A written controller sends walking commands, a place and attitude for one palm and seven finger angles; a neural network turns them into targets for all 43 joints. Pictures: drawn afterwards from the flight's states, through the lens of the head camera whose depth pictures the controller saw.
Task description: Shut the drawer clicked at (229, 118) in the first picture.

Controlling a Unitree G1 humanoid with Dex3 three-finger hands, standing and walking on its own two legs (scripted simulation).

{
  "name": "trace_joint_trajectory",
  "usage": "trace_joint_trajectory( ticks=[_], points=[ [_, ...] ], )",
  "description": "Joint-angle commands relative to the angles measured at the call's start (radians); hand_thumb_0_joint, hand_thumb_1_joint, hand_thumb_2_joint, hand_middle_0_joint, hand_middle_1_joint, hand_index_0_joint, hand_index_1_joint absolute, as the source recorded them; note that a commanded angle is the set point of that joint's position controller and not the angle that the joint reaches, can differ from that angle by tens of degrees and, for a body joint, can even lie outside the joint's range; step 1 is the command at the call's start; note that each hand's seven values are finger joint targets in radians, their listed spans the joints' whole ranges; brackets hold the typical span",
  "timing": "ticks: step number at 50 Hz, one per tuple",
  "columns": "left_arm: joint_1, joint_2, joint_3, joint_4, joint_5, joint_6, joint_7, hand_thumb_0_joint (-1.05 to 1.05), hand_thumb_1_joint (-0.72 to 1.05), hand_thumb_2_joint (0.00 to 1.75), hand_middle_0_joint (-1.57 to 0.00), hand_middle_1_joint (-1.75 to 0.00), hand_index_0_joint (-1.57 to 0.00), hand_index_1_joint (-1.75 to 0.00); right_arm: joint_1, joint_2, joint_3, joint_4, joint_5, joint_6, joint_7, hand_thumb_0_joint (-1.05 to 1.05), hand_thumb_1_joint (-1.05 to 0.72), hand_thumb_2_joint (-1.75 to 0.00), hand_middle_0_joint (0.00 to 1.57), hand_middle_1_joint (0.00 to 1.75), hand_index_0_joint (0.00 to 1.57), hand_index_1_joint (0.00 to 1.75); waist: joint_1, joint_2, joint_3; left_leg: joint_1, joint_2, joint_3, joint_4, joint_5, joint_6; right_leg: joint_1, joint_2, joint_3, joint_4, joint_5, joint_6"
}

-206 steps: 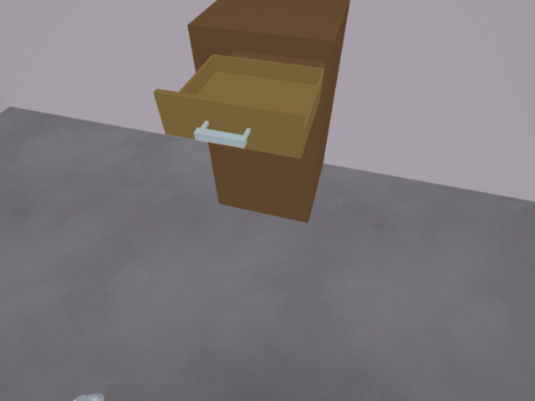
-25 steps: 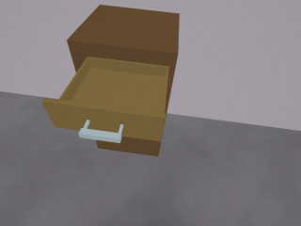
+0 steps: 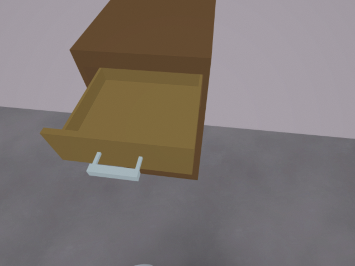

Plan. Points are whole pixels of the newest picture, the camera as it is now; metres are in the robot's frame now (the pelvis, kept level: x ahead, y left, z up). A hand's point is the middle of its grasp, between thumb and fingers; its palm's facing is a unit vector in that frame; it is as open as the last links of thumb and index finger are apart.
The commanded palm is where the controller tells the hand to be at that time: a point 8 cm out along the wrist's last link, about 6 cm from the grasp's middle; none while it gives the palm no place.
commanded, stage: come to a stop and stand still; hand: left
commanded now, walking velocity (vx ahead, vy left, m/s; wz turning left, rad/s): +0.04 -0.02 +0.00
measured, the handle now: (116, 165) +0.37 +0.20 -0.05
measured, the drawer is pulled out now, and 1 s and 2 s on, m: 0.30 0.30 0.30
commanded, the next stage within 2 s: look again from close up in 0.72 s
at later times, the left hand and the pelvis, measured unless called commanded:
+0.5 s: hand out of the picture -0.10 +0.20 -0.17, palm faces +0.02 -0.97 -0.23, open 7.4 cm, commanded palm none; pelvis -0.07 +0.03 +0.00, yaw -2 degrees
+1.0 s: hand out of the picture -0.07 +0.21 -0.18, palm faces -0.02 -0.98 -0.20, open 7.4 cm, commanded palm none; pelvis -0.08 +0.04 -0.01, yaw -1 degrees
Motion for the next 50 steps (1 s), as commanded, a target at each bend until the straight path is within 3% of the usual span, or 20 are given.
trace_joint_trajectory(
  ticks=[1, 4, 5, 6, 7, 10, 16, 18, 19, 20, 21, 22, 23, 28, 34, 40, 41, 42, 45, 50],
  points=[
    [0.067, 0.188, 0.045, -0.047, 0.008, 0.006, 0.004, 0.0, 0.9, 0.9, -0.2, -0.3, -0.2, -0.3, 0.112, -0.03, -0.005, -0.051, -0.004, -0.012, 0.002, 0.0, -0.9, -0.9, 0.2, 0.3, 0.2, 0.3, 0.004, -0.185, -0.164, 0.008, 0.011, -0.016, -0.09, 0.053, 0.0, 0.147, -0.259, 0.226, -0.152, 0.43, -0.156],
    [0.042, 0.175, 0.04, -0.047, -0.005, 0.018, -0.008, 0.0, 0.9, 0.9, -0.2, -0.3, -0.2, -0.3, 0.178, -0.039, -0.003, -0.031, -0.007, -0.028, 0.004, 0.0, -0.9, -0.9, 0.2, 0.3, 0.2, 0.3, -0.031, -0.158, -0.147, 0.214, 0.008, 0.02, -0.431, 0.289, 0.007, 0.002, -0.178, 0.186, -0.1, 0.068, -0.062],
    [0.038, 0.13, 0.031, -0.063, -0.013, 0.026, -0.014, 0.0, 0.9, 0.9, -0.2, -0.3, -0.2, -0.3, 0.175, -0.088, -0.005, -0.041, -0.014, -0.035, 0.004, 0.0, -0.9, -0.9, 0.2, 0.3, 0.2, 0.3, -0.029, 0.0, -0.102, 0.195, 0.092, -0.094, -0.53, 0.268, 0.036, -0.074, -0.094, 0.136, -0.017, -0.101, -0.01],
    [0.037, 0.08, 0.024, -0.082, -0.018, 0.032, -0.019, 0.0, 0.9, 0.9, -0.2, -0.3, -0.2, -0.3, 0.116, -0.147, -0.011, -0.079, -0.026, -0.038, 0.003, 0.0, -0.9, -0.9, 0.2, 0.3, 0.2, 0.3, -0.014, 0.217, -0.031, 0.038, 0.261, -0.289, -0.658, 0.233, 0.109, -0.102, 0.004, 0.054, 0.107, -0.23, 0.046],
    [0.011, 0.093, 0.026, -0.079, -0.01, 0.04, -0.017, 0.0, 0.9, 0.9, -0.2, -0.3, -0.2, -0.3, 0.029, -0.166, -0.009, -0.111, -0.029, -0.035, 0.004, 0.0, -0.9, -0.9, 0.2, 0.3, 0.2, 0.3, -0.014, 0.231, 0.017, -0.133, 0.314, -0.36, -0.735, 0.127, 0.169, -0.048, 0.028, 0.087, 0.268, -0.282, 0.049],
    [0.119, 0.095, 0.031, -0.028, 0.0, 0.043, -0.024, 0.0, 0.9, 0.9, -0.2, -0.3, -0.2, -0.3, -0.092, -0.141, 0.007, -0.131, -0.027, -0.041, -0.007, 0.0, -0.9, -0.9, 0.2, 0.3, 0.2, 0.3, 0.053, 0.148, 0.01, -0.134, 0.232, -0.215, -0.691, 0.194, 0.178, -0.051, 0.033, 0.161, 0.508, -0.215, 0.041],
    [0.143, 0.064, -0.01, -0.009, -0.008, 0.017, -0.018, 0.0, 0.9, 0.9, -0.2, -0.3, -0.2, -0.3, 0.009, -0.144, 0.004, -0.079, -0.02, -0.047, -0.005, 0.0, -0.9, -0.9, 0.2, 0.3, 0.2, 0.3, 0.0, 0.111, -0.054, 0.138, 0.23, -0.192, -0.606, 0.398, 0.2, -0.011, 0.011, 0.102, 0.141, -0.258, 0.064],
    [0.208, 0.066, -0.017, 0.027, -0.009, 0.002, -0.015, 0.0, 0.9, 0.9, -0.2, -0.3, -0.2, -0.3, 0.029, -0.143, 0.006, -0.06, -0.011, -0.049, -0.002, 0.0, -0.9, -0.9, 0.2, 0.3, 0.2, 0.3, 0.019, 0.052, -0.082, 0.117, 0.185, -0.163, -0.526, 0.428, 0.154, 0.128, 0.014, 0.105, -0.112, -0.052, 0.06],
    [0.217, 0.097, -0.019, 0.041, -0.008, -0.01, -0.01, 0.0, 0.9, 0.9, -0.2, -0.3, -0.2, -0.3, 0.032, -0.114, 0.01, -0.055, 0.0, -0.053, 0.001, 0.0, -0.9, -0.9, 0.2, 0.3, 0.2, 0.3, 0.01, -0.014, -0.07, 0.092, 0.129, -0.125, -0.475, 0.421, 0.107, 0.155, -0.029, 0.197, -0.201, 0.037, 0.043],
    [0.192, 0.123, -0.022, 0.043, -0.011, -0.019, -0.01, 0.0, 0.9, 0.9, -0.2, -0.3, -0.2, -0.3, 0.034, -0.087, 0.017, -0.058, 0.007, -0.053, 0.004, 0.0, -0.9, -0.9, 0.2, 0.3, 0.2, 0.3, -0.019, -0.072, -0.06, 0.105, 0.082, -0.078, -0.465, 0.365, 0.061, 0.114, -0.105, 0.265, -0.213, 0.061, 0.011],
    [0.182, 0.129, -0.026, 0.045, -0.012, -0.019, -0.014, 0.0, 0.9, 0.9, -0.2, -0.3, -0.2, -0.3, 0.026, -0.082, 0.021, -0.053, 0.003, -0.05, 0.009, 0.0, -0.9, -0.9, 0.2, 0.3, 0.2, 0.3, -0.025, -0.039, -0.067, 0.167, 0.059, -0.059, -0.469, 0.379, 0.045, 0.061, -0.121, 0.275, -0.212, 0.062, -0.008],
    [0.172, 0.132, -0.024, 0.052, -0.014, -0.03, -0.015, 0.0, 0.9, 0.9, -0.2, -0.3, -0.2, -0.3, 0.024, -0.081, 0.025, -0.042, -0.004, -0.046, 0.008, 0.0, -0.9, -0.9, 0.2, 0.3, 0.2, 0.3, -0.029, -0.165, -0.094, 0.183, 0.06, -0.047, -0.454, 0.394, 0.037, 0.066, -0.099, 0.283, -0.211, 0.109, -0.01],
    [0.163, 0.121, -0.028, 0.056, -0.016, -0.034, -0.015, 0.0, 0.9, 0.9, -0.2, -0.3, -0.2, -0.3, 0.023, -0.092, 0.023, -0.032, -0.005, -0.045, 0.007, 0.0, -0.9, -0.9, 0.2, 0.3, 0.2, 0.3, -0.028, -0.184, -0.085, 0.189, 0.062, -0.041, -0.46, 0.385, 0.034, 0.06, -0.102, 0.273, -0.217, 0.114, -0.011],
    [0.179, 0.099, -0.035, 0.072, -0.021, -0.024, -0.014, 0.0, 0.9, 0.9, -0.2, -0.3, -0.2, -0.3, 0.04, -0.093, 0.033, 0.017, -0.006, -0.045, 0.008, 0.0, -0.9, -0.9, 0.2, 0.3, 0.2, 0.3, -0.021, -0.063, -0.021, 0.188, 0.081, -0.06, -0.519, 0.348, 0.04, 0.016, -0.052, 0.245, -0.253, -0.147, 0.008],
    [0.213, 0.09, -0.033, 0.076, -0.021, -0.014, -0.014, 0.0, 0.9, 0.9, -0.2, -0.3, -0.2, -0.3, 0.084, -0.072, 0.035, 0.044, -0.011, -0.036, 0.006, 0.0, -0.9, -0.9, 0.2, 0.3, 0.2, 0.3, -0.012, -0.04, 0.042, 0.137, 0.07, -0.063, -0.526, 0.261, 0.04, -0.024, -0.035, 0.242, -0.273, -0.271, 0.009],
    [0.223, 0.068, -0.031, 0.07, -0.022, -0.014, -0.013, 0.0, 0.9, 0.9, -0.2, -0.3, -0.2, -0.3, 0.13, -0.052, 0.036, 0.051, -0.014, -0.045, 0.001, 0.0, -0.9, -0.9, 0.2, 0.3, 0.2, 0.3, -0.007, -0.019, 0.027, 0.097, 0.075, -0.075, -0.533, 0.265, 0.043, 0.007, -0.03, 0.225, -0.242, -0.222, 0.005],
    [0.288, 0.087, -0.046, 0.08, 0.003, -0.05, 0.017, 0.0, 0.9, 0.9, -0.2, -0.3, -0.2, -0.3, -0.007, -0.088, 0.047, -0.032, -0.014, -0.064, 0.018, 0.0, -0.9, -0.9, 0.2, 0.3, 0.2, 0.3, 0.048, 0.008, 0.093, -0.015, 0.063, -0.036, -0.293, 0.27, 0.008, -0.002, -0.094, 0.286, -0.249, 0.042, 0.027],
    [0.207, 0.144, -0.038, 0.023, -0.003, -0.056, 0.01, 0.0, 0.9, 0.9, -0.2, -0.3, -0.2, -0.3, 0.096, -0.036, 0.046, -0.053, -0.014, -0.05, 0.027, 0.0, -0.9, -0.9, 0.2, 0.3, 0.2, 0.3, -0.049, -0.021, 0.004, 0.032, 0.045, -0.05, -0.26, 0.201, 0.02, -0.043, -0.148, 0.32, -0.287, -0.266, -0.036],
    [0.147, 0.128, -0.029, -0.027, -0.014, -0.059, 0.0, 0.0, 0.9, 0.9, -0.2, -0.3, -0.2, -0.3, 0.19, -0.041, 0.049, -0.054, -0.021, -0.055, 0.03, 0.0, -0.9, -0.9, 0.2, 0.3, 0.2, 0.3, -0.064, 0.01, -0.071, 0.094, 0.034, -0.042, -0.289, 0.26, 0.038, -0.058, -0.084, 0.234, -0.187, -0.291, -0.062],
    [0.192, 0.081, -0.033, -0.027, -0.013, -0.028, -0.009, 0.0, 0.9, 0.9, -0.2, -0.3, -0.2, -0.3, 0.159, -0.083, 0.052, -0.086, -0.023, -0.062, 0.019, 0.0, -0.9, -0.9, 0.2, 0.3, 0.2, 0.3, -0.013, 0.052, 0.051, -0.1, 0.082, -0.159, -0.477, 0.118, 0.082, 0.015, 0.01, 0.16, -0.06, -0.269, -0.027]
  ],
)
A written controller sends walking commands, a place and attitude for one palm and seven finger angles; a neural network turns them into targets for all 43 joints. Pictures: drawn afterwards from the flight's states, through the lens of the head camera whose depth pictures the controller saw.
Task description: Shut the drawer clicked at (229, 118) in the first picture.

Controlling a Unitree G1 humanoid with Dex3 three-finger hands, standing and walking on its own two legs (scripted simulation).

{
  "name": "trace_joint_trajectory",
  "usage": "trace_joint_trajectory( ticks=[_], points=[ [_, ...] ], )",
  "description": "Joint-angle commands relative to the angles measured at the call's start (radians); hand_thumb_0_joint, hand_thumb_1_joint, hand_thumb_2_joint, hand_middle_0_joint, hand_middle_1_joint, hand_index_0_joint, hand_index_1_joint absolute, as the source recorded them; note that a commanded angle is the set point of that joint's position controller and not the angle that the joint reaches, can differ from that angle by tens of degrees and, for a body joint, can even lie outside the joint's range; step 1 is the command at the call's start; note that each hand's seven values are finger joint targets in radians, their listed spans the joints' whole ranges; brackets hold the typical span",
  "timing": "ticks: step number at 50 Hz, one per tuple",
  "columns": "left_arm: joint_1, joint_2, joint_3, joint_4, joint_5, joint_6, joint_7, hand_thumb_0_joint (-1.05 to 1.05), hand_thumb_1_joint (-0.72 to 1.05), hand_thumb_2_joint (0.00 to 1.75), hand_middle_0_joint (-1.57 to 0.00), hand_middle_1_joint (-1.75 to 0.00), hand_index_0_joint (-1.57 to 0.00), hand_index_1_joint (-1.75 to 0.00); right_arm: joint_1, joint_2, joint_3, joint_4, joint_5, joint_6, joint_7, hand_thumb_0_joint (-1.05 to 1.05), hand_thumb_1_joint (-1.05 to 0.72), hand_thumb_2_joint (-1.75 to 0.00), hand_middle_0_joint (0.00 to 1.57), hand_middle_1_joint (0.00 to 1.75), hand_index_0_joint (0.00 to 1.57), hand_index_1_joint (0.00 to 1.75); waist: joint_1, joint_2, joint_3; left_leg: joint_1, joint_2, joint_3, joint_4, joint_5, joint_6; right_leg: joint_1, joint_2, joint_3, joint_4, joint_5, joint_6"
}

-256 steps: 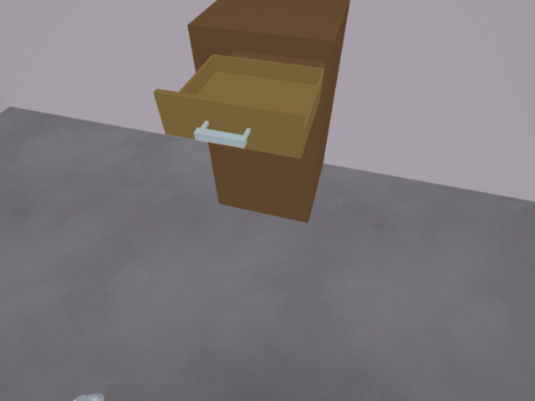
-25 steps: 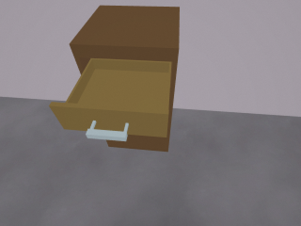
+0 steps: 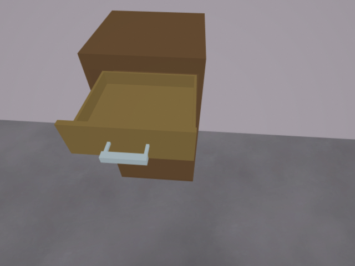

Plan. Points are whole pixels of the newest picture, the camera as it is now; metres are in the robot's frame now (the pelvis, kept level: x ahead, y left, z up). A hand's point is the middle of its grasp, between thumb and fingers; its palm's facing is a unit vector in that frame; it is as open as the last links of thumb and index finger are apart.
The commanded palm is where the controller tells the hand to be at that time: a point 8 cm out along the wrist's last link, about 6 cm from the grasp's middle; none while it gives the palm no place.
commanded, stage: look again from close up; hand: left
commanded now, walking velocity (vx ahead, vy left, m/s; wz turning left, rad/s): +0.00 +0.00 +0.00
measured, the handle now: (125, 152) +0.44 +0.17 -0.04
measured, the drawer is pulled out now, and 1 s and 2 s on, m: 0.30 0.30 0.30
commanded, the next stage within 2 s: shuffle to correct the standing spot in 0.32 s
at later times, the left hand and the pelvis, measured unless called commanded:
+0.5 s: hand out of the picture +0.03 +0.19 -0.17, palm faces +0.00 -0.98 -0.19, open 7.4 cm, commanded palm none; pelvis +0.04 +0.02 +0.01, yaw -1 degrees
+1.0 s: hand out of the picture +0.08 +0.16 -0.18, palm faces -0.01 -0.99 -0.17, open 7.4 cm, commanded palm none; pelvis +0.11 -0.01 +0.00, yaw -3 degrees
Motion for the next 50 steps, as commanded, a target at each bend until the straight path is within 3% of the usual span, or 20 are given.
trace_joint_trajectory(
  ticks=[1, 3, 12, 21, 24, 27, 32, 34, 36, 38, 40, 41, 42, 43, 44, 45, 46, 47, 48, 50],
  points=[
    [0.06, 0.092, 0.017, -0.058, -0.002, -0.014, -0.002, 0.0, 0.9, 0.9, -0.2, -0.3, -0.2, -0.3, 0.007, -0.096, -0.002, -0.068, -0.001, -0.021, -0.009, 0.0, -0.9, -0.9, 0.2, 0.3, 0.2, 0.3, 0.05, 0.023, 0.113, -0.085, 0.077, -0.164, -0.24, -0.207, 0.035, -0.062, -0.069, 0.08, -0.102, -0.113, -0.038],
    [0.066, 0.089, 0.014, -0.058, -0.002, -0.015, -0.005, 0.0, 0.9, 0.9, -0.2, -0.3, -0.2, -0.3, -0.002, -0.105, -0.003, -0.07, 0.0, -0.023, -0.009, 0.0, -0.9, -0.9, 0.2, 0.3, 0.2, 0.3, 0.054, -0.041, 0.098, -0.07, 0.077, -0.166, -0.255, -0.199, 0.039, -0.041, -0.073, 0.083, -0.106, -0.072, -0.033],
    [0.049, 0.114, 0.011, -0.053, -0.003, -0.022, -0.004, 0.0, 0.9, 0.9, -0.2, -0.3, -0.2, -0.3, -0.031, -0.123, 0.003, -0.031, 0.007, -0.039, -0.011, 0.0, -0.9, -0.9, 0.2, 0.3, 0.2, 0.3, 0.047, -0.057, 0.017, 0.094, 0.074, -0.12, -0.225, 0.072, 0.037, -0.002, -0.102, 0.087, -0.126, 0.102, -0.01],
    [0.056, 0.132, 0.007, -0.024, -0.003, -0.023, -0.004, 0.0, 0.9, 0.9, -0.2, -0.3, -0.2, -0.3, -0.085, -0.141, 0.005, -0.015, 0.011, -0.041, -0.015, 0.0, -0.9, -0.9, 0.2, 0.3, 0.2, 0.3, 0.048, -0.033, 0.003, 0.171, 0.07, -0.087, -0.202, 0.196, 0.031, 0.014, -0.117, 0.097, -0.153, 0.183, 0.0],
    [0.066, 0.122, 0.004, -0.004, 0.003, -0.018, -0.011, 0.0, 0.9, 0.9, -0.2, -0.3, -0.2, -0.3, -0.084, -0.142, 0.006, 0.001, 0.008, -0.032, -0.013, 0.0, -0.9, -0.9, 0.2, 0.3, 0.2, 0.3, 0.043, -0.03, 0.027, 0.168, 0.077, -0.093, -0.222, 0.002, 0.036, -0.01, -0.098, 0.077, -0.143, 0.036, -0.007],
    [0.073, 0.115, 0.007, -0.003, 0.01, -0.016, -0.02, 0.0, 0.9, 0.9, -0.2, -0.3, -0.2, -0.3, -0.086, -0.163, -0.004, -0.002, 0.005, -0.028, -0.009, 0.0, -0.9, -0.9, 0.2, 0.3, 0.2, 0.3, 0.043, 0.032, 0.069, 0.125, 0.107, -0.144, -0.287, -0.189, 0.055, -0.046, -0.076, 0.037, -0.095, -0.062, -0.013],
    [0.11, 0.11, 0.011, 0.006, 0.01, -0.029, -0.027, 0.0, 0.9, 0.9, -0.2, -0.3, -0.2, -0.3, -0.091, -0.159, -0.012, -0.015, 0.006, -0.036, -0.009, 0.0, -0.9, -0.9, 0.2, 0.3, 0.2, 0.3, 0.056, 0.001, 0.068, 0.108, 0.109, -0.137, -0.226, -0.102, 0.078, -0.029, -0.078, 0.043, -0.082, -0.006, -0.029],
    [0.126, 0.123, 0.017, 0.013, 0.008, -0.034, -0.026, 0.0, 0.9, 0.9, -0.2, -0.3, -0.2, -0.3, -0.095, -0.139, -0.009, -0.019, 0.007, -0.043, -0.011, 0.0, -0.9, -0.9, 0.2, 0.3, 0.2, 0.3, 0.06, -0.063, 0.048, 0.095, 0.074, -0.081, -0.139, 0.026, 0.068, 0.019, -0.099, 0.081, -0.1, 0.088, -0.041],
    [0.167, 0.146, 0.028, 0.03, 0.006, -0.04, -0.02, 0.0, 0.9, 0.9, -0.2, -0.3, -0.2, -0.3, -0.113, -0.118, -0.005, -0.028, 0.006, -0.051, -0.012, 0.0, -0.9, -0.9, 0.2, 0.3, 0.2, 0.3, 0.071, -0.159, 0.016, 0.028, 0.023, 0.003, -0.007, 0.083, 0.044, 0.124, -0.156, 0.149, -0.122, 0.299, -0.063],
    [0.214, 0.174, 0.042, 0.045, 0.006, -0.042, -0.013, 0.0, 0.9, 0.9, -0.2, -0.3, -0.2, -0.3, -0.145, -0.093, -0.003, -0.043, 0.002, -0.053, -0.009, 0.0, -0.9, -0.9, 0.2, 0.3, 0.2, 0.3, 0.086, -0.237, 0.04, -0.11, -0.02, 0.076, 0.11, -0.086, 0.021, 0.22, -0.237, 0.236, -0.146, 0.501, -0.119],
    [0.247, 0.17, 0.044, 0.053, 0.011, -0.041, -0.008, 0.0, 0.9, 0.9, -0.2, -0.3, -0.2, -0.3, -0.19, -0.079, -0.002, -0.059, 0.002, -0.053, -0.007, 0.0, -0.9, -0.9, 0.2, 0.3, 0.2, 0.3, 0.101, -0.206, 0.085, -0.17, -0.018, 0.09, 0.121, -0.244, 0.02, 0.246, -0.271, 0.261, -0.129, 0.669, -0.168],
    [0.227, 0.168, 0.041, 0.046, 0.012, -0.04, -0.007, 0.0, 0.9, 0.9, -0.2, -0.3, -0.2, -0.3, -0.169, -0.071, -0.002, -0.054, 0.004, -0.056, -0.007, 0.0, -0.9, -0.9, 0.2, 0.3, 0.2, 0.3, 0.076, -0.184, 0.081, -0.11, -0.018, 0.094, 0.054, -0.228, 0.024, 0.22, -0.253, 0.223, -0.088, 0.737, -0.165],
    [0.17, 0.167, 0.038, 0.036, 0.006, -0.038, -0.01, 0.0, 0.9, 0.9, -0.2, -0.3, -0.2, -0.3, -0.089, -0.076, -0.005, -0.026, 0.004, -0.058, -0.01, 0.0, -0.9, -0.9, 0.2, 0.3, 0.2, 0.3, 0.018, -0.158, 0.044, 0.07, -0.024, 0.096, -0.076, -0.103, 0.032, 0.127, -0.203, 0.152, 0.004, 0.761, -0.131],
    [0.117, 0.145, 0.034, 0.014, -0.001, -0.036, -0.016, 0.0, 0.9, 0.9, -0.2, -0.3, -0.2, -0.3, 0.043, -0.122, -0.015, 0.024, -0.001, -0.064, -0.018, 0.0, -0.9, -0.9, 0.2, 0.3, 0.2, 0.3, -0.039, -0.054, -0.016, 0.308, 0.05, -0.008, -0.134, 0.182, 0.069, -0.031, -0.107, 0.073, 0.197, 0.647, -0.077],
    [0.076, 0.103, 0.027, -0.024, -0.004, -0.042, -0.02, 0.0, 0.9, 0.9, -0.2, -0.3, -0.2, -0.3, 0.178, -0.206, -0.035, 0.069, -0.011, -0.064, -0.026, 0.0, -0.9, -0.9, 0.2, 0.3, 0.2, 0.3, -0.072, 0.198, -0.058, 0.478, 0.273, -0.269, -0.175, 0.5, 0.173, -0.261, 0.0, -0.032, 0.448, 0.147, -0.022],
    [-0.019, 0.113, 0.029, -0.059, 0.0, -0.043, -0.015, 0.0, 0.9, 0.9, -0.2, -0.3, -0.2, -0.3, 0.226, -0.216, -0.027, 0.087, -0.013, -0.059, -0.033, 0.0, -0.9, -0.9, 0.2, 0.3, 0.2, 0.3, -0.08, 0.254, 0.006, 0.471, 0.394, -0.367, -0.242, 0.689, 0.236, -0.405, 0.001, 0.004, 0.635, -0.268, -0.025],
    [-0.055, 0.127, 0.04, -0.067, 0.002, -0.031, -0.019, 0.0, 0.9, 0.9, -0.2, -0.3, -0.2, -0.3, 0.187, -0.179, -0.02, 0.067, -0.009, -0.057, -0.034, 0.0, -0.9, -0.9, 0.2, 0.3, 0.2, 0.3, -0.059, 0.102, 0.082, 0.372, 0.41, -0.333, -0.251, 0.582, 0.253, -0.438, -0.049, 0.056, 0.699, -0.246, -0.036],
    [-0.052, 0.101, 0.042, -0.063, 0.005, -0.026, -0.028, 0.0, 0.9, 0.9, -0.2, -0.3, -0.2, -0.3, 0.116, -0.155, -0.015, 0.04, -0.01, -0.059, -0.031, 0.0, -0.9, -0.9, 0.2, 0.3, 0.2, 0.3, -0.019, 0.041, 0.116, 0.301, 0.375, -0.282, -0.268, 0.475, 0.239, -0.439, -0.077, 0.062, 0.697, -0.198, -0.033],
    [-0.025, 0.074, 0.04, -0.059, 0.006, -0.017, -0.035, 0.0, 0.9, 0.9, -0.2, -0.3, -0.2, -0.3, 0.053, -0.145, -0.011, 0.017, -0.01, -0.062, -0.029, 0.0, -0.9, -0.9, 0.2, 0.3, 0.2, 0.3, 0.017, 0.055, 0.122, 0.259, 0.337, -0.207, -0.294, 0.43, 0.215, -0.425, -0.082, 0.045, 0.678, -0.154, -0.025],
    [-0.002, 0.051, 0.037, -0.061, 0.004, -0.002, -0.042, 0.0, 0.9, 0.9, -0.2, -0.3, -0.2, -0.3, -0.006, -0.139, -0.008, -0.007, -0.007, -0.068, -0.03, 0.0, -0.9, -0.9, 0.2, 0.3, 0.2, 0.3, 0.05, 0.097, 0.116, 0.185, 0.286, -0.088, -0.318, 0.471, 0.179, -0.351, -0.102, 0.027, 0.574, -0.086, -0.011]
  ],
)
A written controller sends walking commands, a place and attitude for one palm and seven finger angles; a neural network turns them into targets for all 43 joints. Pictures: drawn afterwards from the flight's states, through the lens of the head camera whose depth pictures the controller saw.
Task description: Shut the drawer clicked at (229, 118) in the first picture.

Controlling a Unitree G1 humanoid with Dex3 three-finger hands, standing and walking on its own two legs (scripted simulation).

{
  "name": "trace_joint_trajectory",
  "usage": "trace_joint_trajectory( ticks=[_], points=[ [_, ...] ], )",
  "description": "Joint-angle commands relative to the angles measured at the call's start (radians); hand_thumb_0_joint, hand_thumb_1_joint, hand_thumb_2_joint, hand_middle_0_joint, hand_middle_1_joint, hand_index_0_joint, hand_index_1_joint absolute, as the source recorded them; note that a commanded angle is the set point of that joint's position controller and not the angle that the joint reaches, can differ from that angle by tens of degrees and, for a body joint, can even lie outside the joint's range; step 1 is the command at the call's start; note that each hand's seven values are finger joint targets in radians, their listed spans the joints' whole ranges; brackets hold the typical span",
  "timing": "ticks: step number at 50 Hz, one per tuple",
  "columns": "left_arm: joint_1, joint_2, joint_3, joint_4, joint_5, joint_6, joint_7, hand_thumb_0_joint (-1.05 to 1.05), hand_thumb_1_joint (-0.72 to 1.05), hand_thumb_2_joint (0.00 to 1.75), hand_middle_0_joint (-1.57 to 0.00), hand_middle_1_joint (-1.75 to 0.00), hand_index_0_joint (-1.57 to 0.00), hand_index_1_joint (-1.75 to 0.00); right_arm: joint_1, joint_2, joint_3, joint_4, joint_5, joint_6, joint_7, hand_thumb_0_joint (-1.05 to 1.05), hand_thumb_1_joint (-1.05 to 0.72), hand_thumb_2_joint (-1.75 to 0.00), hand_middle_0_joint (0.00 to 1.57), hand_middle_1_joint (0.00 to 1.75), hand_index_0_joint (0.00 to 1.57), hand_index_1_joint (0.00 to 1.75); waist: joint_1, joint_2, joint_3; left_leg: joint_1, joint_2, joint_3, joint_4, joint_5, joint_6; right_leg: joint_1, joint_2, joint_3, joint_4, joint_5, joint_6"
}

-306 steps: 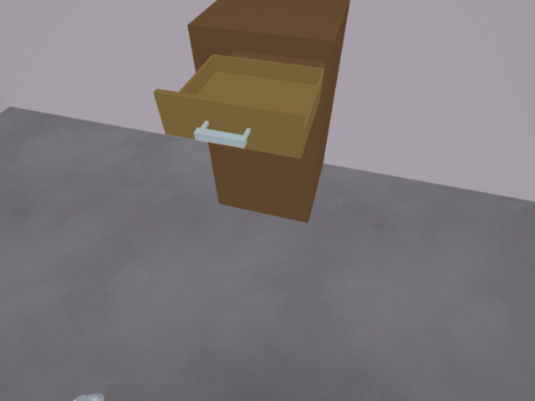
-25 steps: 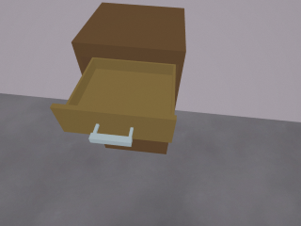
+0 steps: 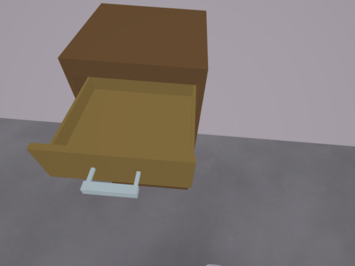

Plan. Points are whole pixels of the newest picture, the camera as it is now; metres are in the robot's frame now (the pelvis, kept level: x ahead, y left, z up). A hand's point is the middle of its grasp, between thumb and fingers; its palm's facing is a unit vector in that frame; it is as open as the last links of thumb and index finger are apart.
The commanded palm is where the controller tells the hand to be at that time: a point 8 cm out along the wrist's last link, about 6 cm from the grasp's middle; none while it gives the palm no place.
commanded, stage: come to a stop and stand still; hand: left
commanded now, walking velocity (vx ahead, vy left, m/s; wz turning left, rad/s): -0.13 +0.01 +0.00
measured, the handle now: (112, 181) +0.32 +0.19 -0.04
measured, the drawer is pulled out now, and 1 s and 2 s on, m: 0.30 0.30 0.29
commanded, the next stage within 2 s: look again from close up in 1.04 s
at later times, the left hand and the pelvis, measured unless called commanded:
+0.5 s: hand out of the picture +0.09 +0.15 -0.18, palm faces +0.04 -0.98 -0.21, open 7.4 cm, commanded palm none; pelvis +0.01 -0.03 -0.01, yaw +0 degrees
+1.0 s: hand out of the picture +0.00 +0.12 -0.17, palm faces +0.00 -0.98 -0.19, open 7.4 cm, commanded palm none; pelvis +0.01 -0.04 +0.00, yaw +0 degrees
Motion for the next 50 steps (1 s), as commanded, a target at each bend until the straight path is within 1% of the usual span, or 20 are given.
trace_joint_trajectory(
  ticks=[1, 5, 7, 9, 12, 14, 19, 23, 25, 26, 29, 34, 37, 39, 40, 41, 42, 44, 46, 50],
  points=[
    [-0.028, 0.013, 0.008, -0.111, -0.002, -0.016, -0.013, 0.0, 0.9, 0.9, -0.2, -0.3, -0.2, -0.3, 0.07, -0.126, -0.013, -0.013, -0.002, 0.004, -0.009, 0.0, -0.9, -0.9, 0.2, 0.3, 0.2, 0.3, 0.02, 0.17, 0.068, -0.031, 0.257, -0.131, -0.271, 0.626, 0.152, -0.118, -0.073, 0.005, -0.085, 0.099, 0.017],
    [0.003, 0.005, 0.006, -0.116, -0.005, -0.019, -0.001, 0.0, 0.9, 0.9, -0.2, -0.3, -0.2, -0.3, 0.029, -0.15, -0.02, -0.029, -0.001, 0.025, -0.009, 0.0, -0.9, -0.9, 0.2, 0.3, 0.2, 0.3, 0.046, 0.144, 0.03, -0.079, 0.216, -0.078, -0.167, 0.641, 0.099, 0.118, -0.036, -0.042, -0.437, 0.266, 0.028],
    [0.099, 0.076, 0.017, -0.09, 0.001, -0.035, 0.007, 0.0, 0.9, 0.9, -0.2, -0.3, -0.2, -0.3, 0.044, -0.138, -0.023, -0.027, 0.011, 0.034, -0.001, 0.0, -0.9, -0.9, 0.2, 0.3, 0.2, 0.3, 0.082, 0.059, -0.04, -0.08, 0.14, -0.052, -0.031, 0.447, 0.036, 0.282, -0.054, -0.026, -0.64, 0.489, 0.045],
    [0.074, 0.211, 0.031, -0.114, 0.001, -0.049, 0.018, 0.0, 0.9, 0.9, -0.2, -0.3, -0.2, -0.3, 0.171, -0.06, -0.028, -0.032, 0.027, 0.05, 0.005, 0.0, -0.9, -0.9, 0.2, 0.3, 0.2, 0.3, 0.026, -0.18, -0.126, -0.171, -0.026, -0.035, 0.189, -0.14, -0.036, 0.354, -0.33, 0.276, -0.714, 0.993, -0.092],
    [-0.026, 0.195, 0.032, -0.153, 0.005, -0.043, 0.026, 0.0, 0.9, 0.9, -0.2, -0.3, -0.2, -0.3, 0.131, -0.043, -0.029, -0.046, 0.026, 0.081, -0.004, 0.0, -0.9, -0.9, 0.2, 0.3, 0.2, 0.3, 0.025, -0.289, -0.134, -0.196, 0.005, -0.122, 0.415, -0.257, -0.041, 0.245, -0.371, 0.323, -0.747, 0.959, -0.186],
    [-0.063, 0.188, 0.036, -0.167, 0.008, -0.028, 0.033, 0.0, 0.9, 0.9, -0.2, -0.3, -0.2, -0.3, 0.097, -0.048, -0.035, -0.048, 0.026, 0.086, 0.001, 0.0, -0.9, -0.9, 0.2, 0.3, 0.2, 0.3, 0.026, -0.157, -0.133, -0.205, -0.002, -0.127, 0.445, -0.217, -0.049, 0.212, -0.349, 0.27, -0.738, 0.87, -0.189],
    [-0.102, 0.216, 0.056, -0.206, 0.018, -0.004, 0.035, 0.0, 0.9, 0.9, -0.2, -0.3, -0.2, -0.3, 0.078, -0.041, -0.038, -0.088, 0.02, 0.099, 0.02, 0.0, -0.9, -0.9, 0.2, 0.3, 0.2, 0.3, 0.03, -0.119, -0.125, -0.152, -0.021, -0.093, 0.285, -0.114, -0.052, 0.097, -0.312, 0.253, -0.814, 0.417, -0.156],
    [-0.154, 0.171, 0.048, -0.229, 0.008, 0.021, 0.031, 0.0, 0.9, 0.9, -0.2, -0.3, -0.2, -0.3, 0.206, -0.038, -0.03, -0.064, 0.015, 0.092, 0.023, 0.0, -0.9, -0.9, 0.2, 0.3, 0.2, 0.3, -0.035, -0.059, -0.066, 0.102, -0.033, -0.037, -0.137, 0.073, -0.028, -0.115, -0.174, 0.159, -0.776, -0.048, -0.032],
    [-0.136, 0.064, 0.029, -0.249, -0.006, 0.029, 0.022, 0.0, 0.9, 0.9, -0.2, -0.3, -0.2, -0.3, 0.163, -0.119, -0.036, -0.101, -0.007, 0.086, 0.014, 0.0, -0.9, -0.9, 0.2, 0.3, 0.2, 0.3, -0.024, 0.275, 0.02, -0.113, 0.203, -0.331, -0.375, -0.18, 0.063, -0.105, 0.005, 0.0, -0.444, -0.035, 0.043],
    [-0.15, 0.07, 0.026, -0.231, 0.005, 0.03, 0.024, 0.0, 0.9, 0.9, -0.2, -0.3, -0.2, -0.3, 0.08, -0.116, -0.033, -0.122, -0.007, 0.078, 0.012, 0.0, -0.9, -0.9, 0.2, 0.3, 0.2, 0.3, -0.016, 0.346, 0.072, -0.28, 0.259, -0.444, -0.452, -0.235, 0.109, -0.044, 0.003, 0.028, -0.258, 0.039, 0.043],
    [-0.023, 0.073, 0.031, -0.177, 0.013, 0.021, 0.004, 0.0, 0.9, 0.9, -0.2, -0.3, -0.2, -0.3, -0.056, -0.112, -0.023, -0.152, -0.002, 0.061, 0.008, 0.0, -0.9, -0.9, 0.2, 0.3, 0.2, 0.3, 0.066, 0.148, 0.071, -0.308, 0.201, -0.33, -0.405, -0.122, 0.132, -0.022, 0.001, 0.046, -0.027, 0.119, 0.035],
    [-0.096, 0.032, 0.005, -0.183, 0.004, -0.012, 0.001, 0.0, 0.9, 0.9, -0.2, -0.3, -0.2, -0.3, 0.121, -0.103, -0.026, -0.072, -0.007, 0.037, -0.009, 0.0, -0.9, -0.9, 0.2, 0.3, 0.2, 0.3, -0.03, 0.124, 0.001, 0.069, 0.225, -0.306, -0.282, 0.365, 0.161, -0.079, -0.022, -0.005, -0.322, 0.0, 0.049],
    [-0.034, 0.011, -0.006, -0.143, -0.012, -0.016, 0.012, 0.0, 0.9, 0.9, -0.2, -0.3, -0.2, -0.3, 0.148, -0.118, -0.021, -0.035, 0.002, 0.044, -0.017, 0.0, -0.9, -0.9, 0.2, 0.3, 0.2, 0.3, -0.012, 0.134, -0.069, 0.101, 0.211, -0.29, -0.184, 0.639, 0.143, 0.102, -0.018, 0.007, -0.626, 0.068, 0.046],
    [0.051, 0.038, -0.01, -0.091, -0.013, -0.035, 0.023, 0.0, 0.9, 0.9, -0.2, -0.3, -0.2, -0.3, 0.142, -0.087, -0.017, -0.023, 0.018, 0.043, -0.011, 0.0, -0.9, -0.9, 0.2, 0.3, 0.2, 0.3, 0.009, 0.049, -0.103, 0.019, 0.133, -0.232, -0.091, 0.519, 0.061, 0.304, -0.054, 0.057, -0.85, 0.363, 0.038],
    [0.139, 0.093, -0.01, -0.04, 0.008, -0.061, 0.062, 0.0, 0.9, 0.9, -0.2, -0.3, -0.2, -0.3, -0.026, -0.119, -0.016, -0.104, 0.034, 0.022, -0.001, 0.0, -0.9, -0.9, 0.2, 0.3, 0.2, 0.3, 0.059, -0.1, -0.013, -0.084, 0.082, -0.151, 0.087, 0.343, -0.006, 0.223, -0.142, 0.171, -0.846, 0.809, 0.049],
    [0.055, 0.124, -0.03, -0.079, -0.007, -0.074, 0.049, 0.0, 0.9, 0.9, -0.2, -0.3, -0.2, -0.3, 0.022, -0.074, -0.008, -0.129, 0.022, 0.045, 0.017, 0.0, -0.9, -0.9, 0.2, 0.3, 0.2, 0.3, -0.014, -0.16, -0.005, -0.145, 0.017, -0.138, 0.101, -0.019, -0.017, 0.169, -0.199, 0.198, -0.861, 0.495, -0.009],
    [0.031, 0.095, -0.027, -0.09, -0.009, -0.084, 0.042, 0.0, 0.9, 0.9, -0.2, -0.3, -0.2, -0.3, 0.041, -0.075, -0.008, -0.097, 0.009, 0.058, 0.029, 0.0, -0.9, -0.9, 0.2, 0.3, 0.2, 0.3, -0.019, -0.205, -0.054, -0.169, 0.011, -0.135, 0.161, -0.009, -0.014, 0.206, -0.165, 0.197, -0.854, 0.454, -0.038],
    [0.033, 0.1, -0.017, -0.108, -0.006, -0.097, 0.045, 0.0, 0.9, 0.9, -0.2, -0.3, -0.2, -0.3, 0.053, -0.052, 0.0, -0.088, 0.014, 0.052, 0.027, 0.0, -0.9, -0.9, 0.2, 0.3, 0.2, 0.3, -0.022, -0.034, -0.128, -0.167, 0.01, -0.114, 0.15, 0.0, -0.014, 0.307, -0.2, 0.225, -0.785, 0.704, -0.094],
    [0.024, 0.112, -0.015, -0.109, -0.005, -0.093, 0.044, 0.0, 0.9, 0.9, -0.2, -0.3, -0.2, -0.3, 0.076, -0.038, 0.005, -0.072, 0.017, 0.043, 0.017, 0.0, -0.9, -0.9, 0.2, 0.3, 0.2, 0.3, -0.036, -0.023, -0.143, -0.094, 0.004, -0.115, 0.027, 0.04, -0.014, 0.315, -0.18, 0.194, -0.714, 0.824, -0.094],
    [0.044, 0.079, -0.028, -0.089, -0.012, -0.067, 0.04, 0.0, 0.9, 0.9, -0.2, -0.3, -0.2, -0.3, 0.086, -0.075, 0.007, -0.026, 0.019, 0.035, -0.002, 0.0, -0.9, -0.9, 0.2, 0.3, 0.2, 0.3, -0.012, 0.093, -0.019, -0.04, 0.07, -0.185, -0.056, 0.38, 0.018, 0.215, -0.079, 0.122, -0.686, 0.574, -0.016]
  ],
)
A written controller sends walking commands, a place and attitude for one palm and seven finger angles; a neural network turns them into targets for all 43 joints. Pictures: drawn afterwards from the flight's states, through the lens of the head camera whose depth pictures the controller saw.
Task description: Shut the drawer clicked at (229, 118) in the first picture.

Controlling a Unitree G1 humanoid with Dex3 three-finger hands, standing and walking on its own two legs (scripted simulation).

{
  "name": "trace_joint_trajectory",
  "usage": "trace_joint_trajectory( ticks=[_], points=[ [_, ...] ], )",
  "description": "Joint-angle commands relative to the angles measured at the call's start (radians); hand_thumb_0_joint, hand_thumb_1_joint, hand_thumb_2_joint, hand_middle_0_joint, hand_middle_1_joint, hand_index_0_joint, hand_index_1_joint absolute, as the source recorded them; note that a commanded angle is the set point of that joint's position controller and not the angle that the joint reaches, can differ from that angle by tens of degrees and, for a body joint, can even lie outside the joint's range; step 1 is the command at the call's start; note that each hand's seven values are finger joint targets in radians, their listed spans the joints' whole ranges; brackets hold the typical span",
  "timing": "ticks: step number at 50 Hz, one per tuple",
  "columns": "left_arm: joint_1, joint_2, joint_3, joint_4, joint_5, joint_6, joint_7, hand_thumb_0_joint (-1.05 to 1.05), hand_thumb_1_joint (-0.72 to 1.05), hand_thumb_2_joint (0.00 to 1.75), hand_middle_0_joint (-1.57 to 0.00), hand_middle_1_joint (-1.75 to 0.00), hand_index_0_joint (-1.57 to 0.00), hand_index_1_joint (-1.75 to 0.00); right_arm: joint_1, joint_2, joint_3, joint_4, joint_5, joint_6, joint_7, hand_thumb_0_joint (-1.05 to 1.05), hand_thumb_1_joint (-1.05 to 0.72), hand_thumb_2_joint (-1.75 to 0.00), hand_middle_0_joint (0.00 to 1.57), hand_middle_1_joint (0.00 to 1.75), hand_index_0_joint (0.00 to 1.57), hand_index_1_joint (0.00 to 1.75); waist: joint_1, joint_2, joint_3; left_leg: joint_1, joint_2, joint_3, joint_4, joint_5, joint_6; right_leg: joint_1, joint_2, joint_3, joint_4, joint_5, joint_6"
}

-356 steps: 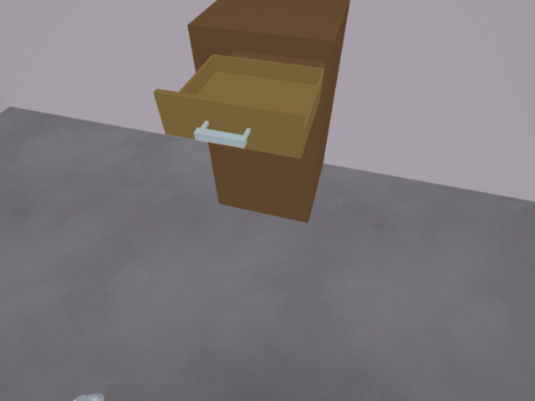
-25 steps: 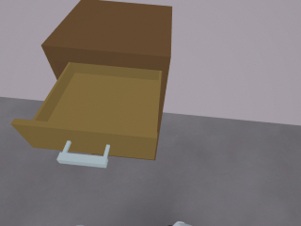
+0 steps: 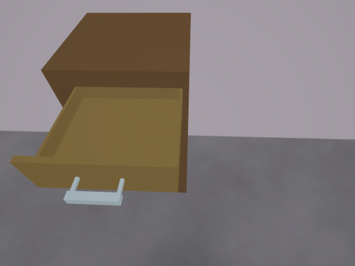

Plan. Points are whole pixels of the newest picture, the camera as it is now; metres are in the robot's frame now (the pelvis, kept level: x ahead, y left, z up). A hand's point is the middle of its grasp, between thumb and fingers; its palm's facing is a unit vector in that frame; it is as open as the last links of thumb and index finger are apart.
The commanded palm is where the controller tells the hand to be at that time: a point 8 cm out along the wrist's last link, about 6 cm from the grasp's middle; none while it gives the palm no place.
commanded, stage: come to a stop and stand still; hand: left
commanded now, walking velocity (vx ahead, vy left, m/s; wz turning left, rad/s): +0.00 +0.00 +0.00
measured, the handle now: (96, 189) +0.31 +0.23 -0.04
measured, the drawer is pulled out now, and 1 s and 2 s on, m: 0.30 0.29 0.29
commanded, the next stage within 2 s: look again from close up in 0.04 s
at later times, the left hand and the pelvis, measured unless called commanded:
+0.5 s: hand out of the picture +0.00 +0.17 -0.17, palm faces +0.02 -0.98 -0.21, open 7.4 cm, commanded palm none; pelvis +0.00 +0.00 +0.01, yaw +0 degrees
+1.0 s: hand (103, 241) +0.17 +0.16 +0.01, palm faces +0.09 -1.00 -0.02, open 6.6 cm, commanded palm +0.10 +0.21 -0.04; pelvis -0.04 +0.00 -0.03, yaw +1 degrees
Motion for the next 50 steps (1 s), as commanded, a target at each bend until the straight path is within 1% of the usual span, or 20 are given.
trace_joint_trajectory(
  ticks=[1, 3, 9, 13, 27, 35, 36, 37, 38, 39, 40, 41, 42, 43, 45, 46, 47, 48, 49, 50],
  points=[
    [0.052, 0.137, 0.021, -0.041, -0.004, -0.012, 0.005, 0.0, 0.9, 0.9, -0.2, -0.3, -0.2, -0.3, 0.05, -0.062, 0.005, -0.015, 0.003, -0.021, -0.016, 0.0, -0.9, -0.9, 0.2, 0.3, 0.2, 0.3, 0.014, -0.019, 0.024, 0.033, 0.081, -0.081, -0.09, 0.309, 0.032, -0.015, -0.148, 0.128, -0.09, 0.419, -0.001],
    [0.05, 0.137, 0.019, -0.035, -0.004, -0.006, 0.004, 0.0, 0.9, 0.9, -0.2, -0.3, -0.2, -0.3, 0.041, -0.067, 0.006, -0.014, 0.003, -0.016, -0.016, 0.0, -0.9, -0.9, 0.2, 0.3, 0.2, 0.3, 0.011, -0.084, 0.056, 0.012, 0.072, -0.074, -0.111, 0.21, 0.025, -0.024, -0.154, 0.142, -0.126, 0.358, -0.003],
    [0.041, 0.151, 0.019, -0.037, -0.004, 0.0, 0.0, 0.0, 0.9, 0.9, -0.2, -0.3, -0.2, -0.3, 0.033, -0.076, 0.01, 0.008, 0.0, -0.017, -0.016, 0.0, -0.9, -0.9, 0.2, 0.3, 0.2, 0.3, 0.02, -0.035, 0.048, 0.039, 0.072, -0.081, -0.153, 0.228, 0.026, -0.01, -0.152, 0.14, -0.144, 0.321, 0.004],
    [0.037, 0.16, 0.018, -0.039, -0.006, 0.003, -0.002, 0.0, 0.9, 0.9, -0.2, -0.3, -0.2, -0.3, 0.023, -0.09, 0.012, 0.013, -0.001, -0.016, -0.015, 0.0, -0.9, -0.9, 0.2, 0.3, 0.2, 0.3, 0.024, -0.045, 0.053, 0.04, 0.073, -0.085, -0.161, 0.223, 0.026, -0.011, -0.154, 0.141, -0.157, 0.296, 0.006],
    [0.059, 0.155, 0.019, -0.015, -0.006, 0.003, -0.002, 0.0, 0.9, 0.9, -0.2, -0.3, -0.2, -0.3, 0.039, -0.089, 0.016, 0.046, 0.001, -0.021, -0.02, 0.0, -0.9, -0.9, 0.2, 0.3, 0.2, 0.3, 0.03, -0.063, 0.005, 0.088, 0.082, -0.085, -0.176, 0.324, 0.028, 0.037, -0.164, 0.123, -0.154, 0.4, 0.013],
    [0.07, 0.144, 0.015, -0.001, -0.005, 0.004, -0.001, 0.0, 0.9, 0.9, -0.2, -0.3, -0.2, -0.3, 0.047, -0.082, 0.016, 0.057, 0.003, -0.02, -0.022, 0.0, -0.9, -0.9, 0.2, 0.3, 0.2, 0.3, 0.027, -0.052, 0.027, 0.092, 0.082, -0.088, -0.186, 0.322, 0.028, 0.024, -0.162, 0.123, -0.163, 0.389, 0.015],
    [0.123, 0.163, 0.026, 0.027, 0.017, -0.03, 0.035, 0.0, 0.9, 0.9, -0.2, -0.3, -0.2, -0.3, -0.058, -0.096, 0.007, -0.025, 0.007, -0.031, -0.015, 0.0, -0.9, -0.9, 0.2, 0.3, 0.2, 0.3, 0.058, -0.09, 0.111, -0.046, 0.067, -0.032, 0.065, 0.369, -0.005, -0.038, -0.226, 0.182, -0.152, 0.93, 0.085],
    [-0.576, 0.345, 0.074, -1.477, -0.2, -0.224, 0.005, 0.0, 0.9, 0.9, -0.22, -0.32, -0.22, -0.32, -0.004, -0.287, -0.031, -0.363, 0.049, -0.176, -0.055, 0.0, -0.9, -0.9, 0.2, 0.3, 0.2, 0.3, -0.08, 0.083, -0.372, 0.248, -0.008, -0.042, -0.117, 0.482, 0.037, 0.036, -0.146, 0.107, -0.052, 0.728, 0.044],
    [-0.23, 0.297, 0.096, -1.267, -0.123, -0.182, 0.051, 0.0, 0.9, 0.9, -0.24, -0.34, -0.24, -0.34, -0.092, -0.196, -0.009, -0.311, 0.029, -0.259, -0.083, 0.0, -0.9, -0.9, 0.2, 0.3, 0.2, 0.3, 0.021, 0.293, -0.45, 0.36, 0.021, -0.044, -0.127, 0.646, 0.035, 0.003, -0.068, 0.07, 0.009, 0.455, 0.013],
    [0.025, 0.141, 0.008, -1.144, -0.152, -0.056, 0.081, 0.0, 0.9, 0.9, -0.26, -0.37, -0.26, -0.37, -0.084, -0.167, -0.032, -0.322, 0.063, -0.297, -0.07, 0.0, -0.9, -0.9, 0.2, 0.3, 0.2, 0.3, -0.015, 0.224, -0.285, 0.27, 0.049, -0.083, -0.131, 0.726, 0.006, -0.119, -0.063, -0.006, 0.044, 0.222, 0.028],
    [0.05, -0.009, -0.073, -1.089, -0.159, -0.039, 0.057, 0.0, 0.9, 0.9, -0.28, -0.39, -0.28, -0.39, -0.061, -0.171, -0.024, -0.293, 0.055, -0.3, -0.064, 0.0, -0.9, -0.9, 0.2, 0.3, 0.2, 0.3, -0.018, 0.088, -0.168, 0.182, 0.048, -0.088, -0.096, 0.658, 0.009, -0.181, -0.066, -0.031, 0.031, 0.183, 0.041],
    [-0.007, 0.025, -0.054, -1.157, -0.18, -0.075, 0.037, 0.0, 0.9, 0.9, -0.3, -0.41, -0.3, -0.41, -0.088, -0.204, -0.039, -0.35, 0.051, -0.313, -0.061, 0.0, -0.9, -0.9, 0.2, 0.3, 0.2, 0.3, -0.03, 0.012, -0.086, 0.097, 0.034, -0.11, -0.054, 0.503, 0.018, -0.228, -0.065, -0.039, 0.01, 0.19, 0.045],
    [-0.019, 0.075, -0.017, -1.152, -0.172, -0.12, 0.015, 0.0, 0.9, 0.9, -0.32, -0.43, -0.32, -0.43, -0.081, -0.234, -0.05, -0.372, 0.033, -0.324, -0.058, 0.0, -0.9, -0.9, 0.2, 0.3, 0.2, 0.3, -0.056, -0.094, -0.106, 0.033, 0.008, -0.1, 0.002, 0.356, 0.028, -0.279, -0.062, -0.04, 0.005, 0.214, 0.049],
    [0.011, 0.053, -0.011, -1.105, -0.177, -0.173, -0.012, 0.0, 0.9, 0.9, -0.34, -0.45, -0.34, -0.45, -0.08, -0.231, -0.054, -0.405, 0.015, -0.329, -0.057, 0.0, -0.9, -0.9, 0.2, 0.3, 0.2, 0.3, -0.063, -0.211, -0.093, -0.058, -0.006, -0.101, 0.054, 0.267, 0.029, -0.341, -0.06, -0.046, 0.038, 0.185, 0.054],
    [0.181, -0.034, -0.041, -0.993, -0.19, -0.292, -0.097, 0.0, 0.9, 0.9, -0.38, -0.5, -0.38, -0.5, -0.114, -0.213, -0.064, -0.473, 0.008, -0.339, -0.035, 0.0, -0.9, -0.9, 0.2, 0.3, 0.2, 0.3, -0.003, -0.29, -0.129, -0.192, -0.019, -0.086, 0.132, 0.184, 0.009, -0.41, -0.052, -0.048, 0.134, 0.128, 0.049],
    [0.265, -0.051, -0.036, -0.963, -0.21, -0.357, -0.154, 0.0, 0.9, 0.9, -0.4, -0.52, -0.4, -0.52, -0.144, -0.208, -0.07, -0.51, 0.006, -0.342, -0.022, 0.0, -0.9, -0.9, 0.2, 0.3, 0.2, 0.3, 0.032, -0.304, -0.145, -0.282, -0.026, -0.078, 0.172, 0.143, 0.0, -0.426, -0.054, -0.039, 0.186, 0.114, 0.047],
    [0.314, -0.019, 0.008, -0.954, -0.227, -0.426, -0.213, 0.0, 0.9, 0.9, -0.42, -0.54, -0.42, -0.54, -0.16, -0.206, -0.078, -0.536, 0.011, -0.339, -0.008, 0.0, -0.9, -0.9, 0.2, 0.3, 0.2, 0.3, 0.057, -0.308, -0.169, -0.355, -0.031, -0.07, 0.211, 0.118, -0.009, -0.429, -0.057, -0.023, 0.229, 0.108, 0.042],
    [0.322, 0.015, 0.036, -0.966, -0.24, -0.49, -0.276, 0.0, 0.9, 0.9, -0.44, -0.56, -0.44, -0.56, -0.182, -0.21, -0.081, -0.569, 0.013, -0.335, 0.007, 0.0, -0.9, -0.9, 0.2, 0.3, 0.2, 0.3, 0.068, -0.27, -0.186, -0.415, -0.04, -0.059, 0.252, 0.096, -0.015, -0.439, -0.065, 0.0, 0.267, 0.118, 0.038],
    [0.306, 0.103, 0.121, -0.939, -0.235, -0.545, -0.331, 0.0, 0.9, 0.9, -0.46, -0.58, -0.46, -0.58, -0.18, -0.214, -0.09, -0.579, 0.02, -0.325, 0.022, 0.0, -0.9, -0.9, 0.2, 0.3, 0.2, 0.3, 0.076, -0.184, -0.203, -0.446, -0.044, -0.051, 0.292, 0.099, -0.024, -0.435, -0.08, 0.037, 0.302, 0.155, 0.025],
    [0.285, 0.152, 0.16, -0.994, -0.23, -0.569, -0.348, 0.0, 0.9, 0.9, -0.48, -0.6, -0.48, -0.6, -0.19, -0.214, -0.093, -0.622, 0.023, -0.314, 0.026, 0.0, -0.9, -0.9, 0.2, 0.3, 0.2, 0.3, 0.089, -0.146, -0.26, -0.477, -0.05, -0.031, 0.321, 0.094, -0.015, -0.419, -0.082, 0.051, 0.334, 0.143, 0.024]
  ],
)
